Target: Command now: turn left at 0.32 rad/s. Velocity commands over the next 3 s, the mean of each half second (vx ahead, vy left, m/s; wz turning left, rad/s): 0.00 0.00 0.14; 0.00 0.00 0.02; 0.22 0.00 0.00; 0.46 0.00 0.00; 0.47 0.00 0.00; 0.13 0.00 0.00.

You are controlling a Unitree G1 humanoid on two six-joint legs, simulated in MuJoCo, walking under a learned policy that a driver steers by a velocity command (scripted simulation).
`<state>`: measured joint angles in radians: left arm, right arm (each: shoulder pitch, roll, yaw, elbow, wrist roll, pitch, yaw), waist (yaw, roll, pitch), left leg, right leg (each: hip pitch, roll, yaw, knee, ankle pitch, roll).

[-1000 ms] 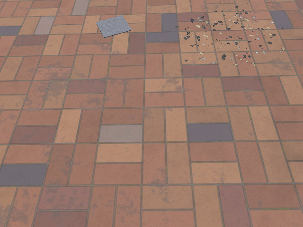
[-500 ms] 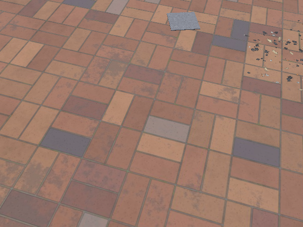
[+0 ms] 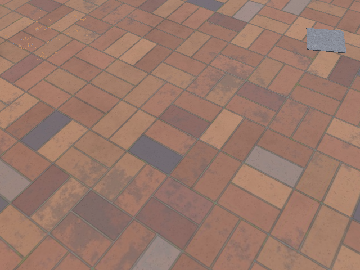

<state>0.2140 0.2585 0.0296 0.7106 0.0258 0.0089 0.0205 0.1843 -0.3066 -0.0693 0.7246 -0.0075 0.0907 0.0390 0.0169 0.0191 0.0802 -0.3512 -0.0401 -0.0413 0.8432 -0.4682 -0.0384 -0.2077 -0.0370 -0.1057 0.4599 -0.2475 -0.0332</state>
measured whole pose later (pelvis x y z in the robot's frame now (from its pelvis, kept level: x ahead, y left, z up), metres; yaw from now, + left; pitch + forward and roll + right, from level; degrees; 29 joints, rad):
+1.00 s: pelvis -0.02 +0.00 +0.00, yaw +3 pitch -2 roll +0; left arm 0.26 0.18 -0.01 1.09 0.01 0.00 0.03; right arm 0.25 -0.20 0.01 1.13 -0.01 0.01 -0.03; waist 0.00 0.00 0.03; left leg -0.15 -0.03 -0.04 0.37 -0.19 0.02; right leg -0.13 0.02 0.00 0.39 -0.22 -0.03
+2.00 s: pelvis +0.34 +0.02 +0.00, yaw +3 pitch -1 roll -1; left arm 0.28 0.21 0.05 1.05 0.02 -0.08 0.00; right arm 0.27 -0.20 -0.04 1.02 -0.04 -0.07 0.01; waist 0.00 0.02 0.06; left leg -0.46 0.05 -0.01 1.18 -0.28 0.09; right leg -0.21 0.10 -0.13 0.40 -0.18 -0.13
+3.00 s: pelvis +0.74 +0.06 +0.00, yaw +3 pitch -1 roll +0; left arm 0.23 0.13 0.01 1.07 0.01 -0.03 0.04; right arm 0.32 -0.14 0.00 1.11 -0.01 -0.02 -0.04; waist -0.02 0.02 0.03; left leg -0.07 -0.03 0.08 0.40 -0.31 0.04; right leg -0.24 0.02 -0.06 0.45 -0.18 -0.05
